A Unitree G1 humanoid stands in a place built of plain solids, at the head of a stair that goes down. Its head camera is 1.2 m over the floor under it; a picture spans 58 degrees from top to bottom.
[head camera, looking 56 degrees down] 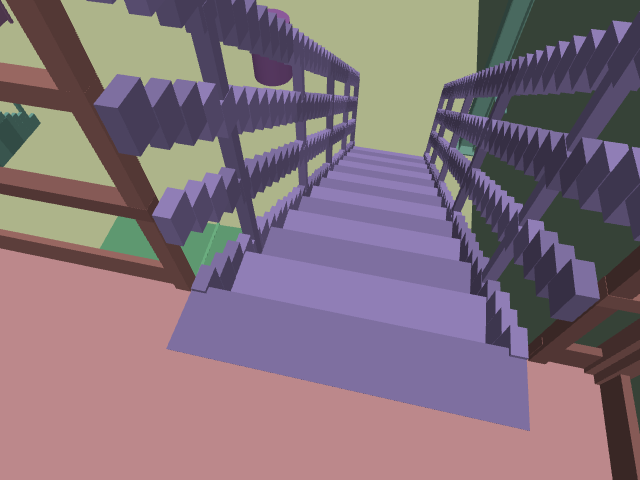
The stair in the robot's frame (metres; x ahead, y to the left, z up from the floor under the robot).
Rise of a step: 0.21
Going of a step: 0.28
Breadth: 1.01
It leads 13 degrees to the right of straight ahead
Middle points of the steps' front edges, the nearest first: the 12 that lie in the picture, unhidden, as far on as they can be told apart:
0.54 -0.10 0.00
0.80 -0.16 -0.21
1.07 -0.22 -0.42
1.34 -0.28 -0.64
1.61 -0.34 -0.85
1.88 -0.40 -1.06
2.15 -0.46 -1.27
2.42 -0.52 -1.49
2.69 -0.58 -1.70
2.96 -0.64 -1.91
3.23 -0.70 -2.12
3.50 -0.76 -2.34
